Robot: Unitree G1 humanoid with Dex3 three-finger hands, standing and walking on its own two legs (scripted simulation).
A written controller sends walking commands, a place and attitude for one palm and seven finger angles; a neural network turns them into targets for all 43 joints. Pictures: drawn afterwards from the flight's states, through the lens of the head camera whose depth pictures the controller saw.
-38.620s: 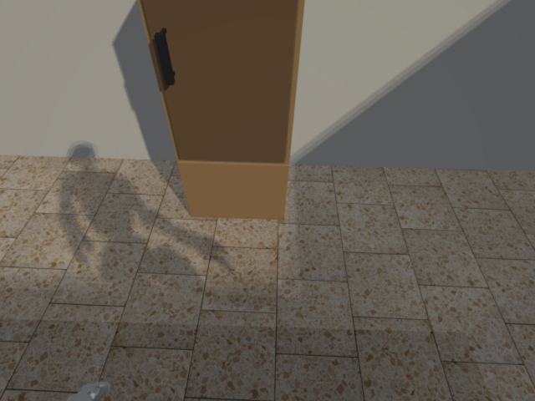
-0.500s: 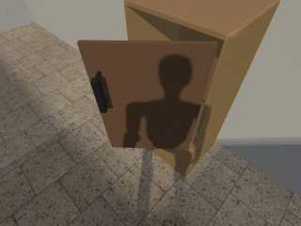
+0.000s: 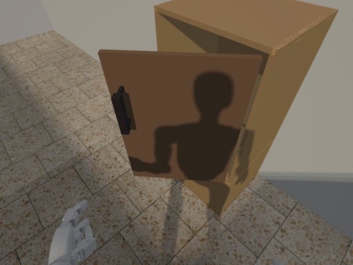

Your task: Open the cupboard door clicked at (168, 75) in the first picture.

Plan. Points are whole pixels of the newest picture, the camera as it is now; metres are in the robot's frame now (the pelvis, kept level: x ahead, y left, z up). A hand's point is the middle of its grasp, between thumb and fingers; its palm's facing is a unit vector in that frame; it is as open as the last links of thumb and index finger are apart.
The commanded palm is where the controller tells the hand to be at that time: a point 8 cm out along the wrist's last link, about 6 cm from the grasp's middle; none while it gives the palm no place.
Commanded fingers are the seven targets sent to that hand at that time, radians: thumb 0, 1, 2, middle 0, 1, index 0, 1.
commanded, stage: raise the hand with hooked fingers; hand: left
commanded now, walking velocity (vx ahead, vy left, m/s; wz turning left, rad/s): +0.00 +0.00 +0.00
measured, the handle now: (123, 110) +0.53 +0.19 +0.05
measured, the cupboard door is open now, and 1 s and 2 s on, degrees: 41 41 41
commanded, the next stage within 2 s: move the hooked fingers beside the handle in 1.92 s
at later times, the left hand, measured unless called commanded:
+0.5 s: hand (96, 236) +0.19 +0.19 -0.01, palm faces -0.10 -0.99 -0.08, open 10.2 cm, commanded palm +0.15 +0.25 +0.00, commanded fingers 0.00 0.08 0.55 -0.26 -0.82 -0.26 -0.82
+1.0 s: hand (67, 211) +0.22 +0.24 +0.04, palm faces +0.00 -1.00 -0.06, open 13.1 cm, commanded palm +0.20 +0.30 +0.04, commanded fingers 0.00 -0.50 0.30 -0.30 -1.20 -0.30 -1.20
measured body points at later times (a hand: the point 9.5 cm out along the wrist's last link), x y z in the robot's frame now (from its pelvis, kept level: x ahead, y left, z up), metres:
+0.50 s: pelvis -0.04 -0.03 -0.07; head +0.02 -0.02 +0.38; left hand +0.19 +0.24 +0.00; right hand +0.16 -0.25 -0.15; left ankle +0.00 +0.10 -0.73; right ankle -0.02 -0.12 -0.73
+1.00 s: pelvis -0.03 +0.00 -0.04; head +0.01 +0.02 +0.41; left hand +0.22 +0.30 +0.04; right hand +0.14 -0.25 -0.10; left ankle +0.00 +0.10 -0.73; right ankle -0.02 -0.12 -0.73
